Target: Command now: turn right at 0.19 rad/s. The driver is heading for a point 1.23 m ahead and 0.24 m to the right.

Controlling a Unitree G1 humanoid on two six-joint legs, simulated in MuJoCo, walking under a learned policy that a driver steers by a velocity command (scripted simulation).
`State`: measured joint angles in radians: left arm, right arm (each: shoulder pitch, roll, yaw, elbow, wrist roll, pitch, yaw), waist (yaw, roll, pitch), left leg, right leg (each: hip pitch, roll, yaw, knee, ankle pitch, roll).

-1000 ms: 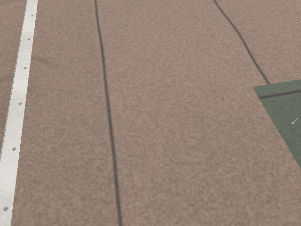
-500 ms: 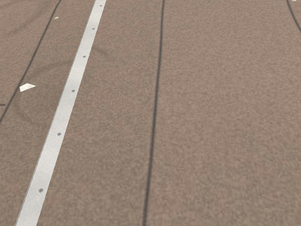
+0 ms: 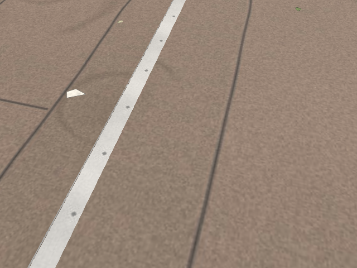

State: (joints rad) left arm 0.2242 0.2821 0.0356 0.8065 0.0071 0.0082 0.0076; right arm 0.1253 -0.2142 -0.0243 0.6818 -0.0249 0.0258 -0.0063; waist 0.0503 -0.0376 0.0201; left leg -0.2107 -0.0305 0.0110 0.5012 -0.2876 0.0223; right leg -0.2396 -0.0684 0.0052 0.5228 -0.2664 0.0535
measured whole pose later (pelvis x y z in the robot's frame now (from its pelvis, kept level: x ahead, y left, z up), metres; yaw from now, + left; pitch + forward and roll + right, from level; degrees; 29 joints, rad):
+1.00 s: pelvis +0.03 -0.05 -0.01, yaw -14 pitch +1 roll -1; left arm 0.18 0.26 0.04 0.72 0.01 -0.01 0.02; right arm 0.24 -0.29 -0.06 0.79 0.03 -0.01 -0.02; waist 0.01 0.00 0.01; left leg -0.30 0.00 -0.11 0.63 -0.37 0.00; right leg -0.22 0.07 0.00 0.56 -0.38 -0.07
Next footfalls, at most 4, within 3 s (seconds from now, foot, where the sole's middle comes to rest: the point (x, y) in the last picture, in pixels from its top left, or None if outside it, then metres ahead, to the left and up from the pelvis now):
0.32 right None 0.02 -0.15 -0.77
0.82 left None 0.10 0.07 -0.77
1.30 left None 0.28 0.10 -0.77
1.84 right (213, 243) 0.61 -0.09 -0.77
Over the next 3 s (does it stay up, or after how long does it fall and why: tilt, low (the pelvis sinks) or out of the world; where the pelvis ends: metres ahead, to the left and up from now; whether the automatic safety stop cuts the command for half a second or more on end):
stays up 1.02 -0.19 0.01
